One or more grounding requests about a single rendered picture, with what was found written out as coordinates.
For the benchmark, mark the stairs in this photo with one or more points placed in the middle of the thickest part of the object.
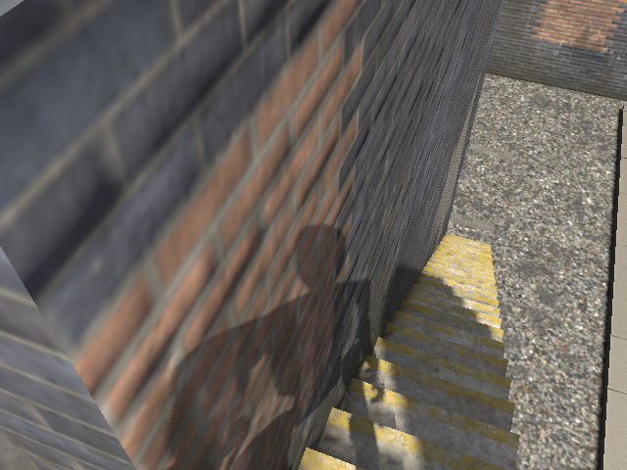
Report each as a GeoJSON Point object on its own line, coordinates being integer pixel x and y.
{"type": "Point", "coordinates": [433, 395]}

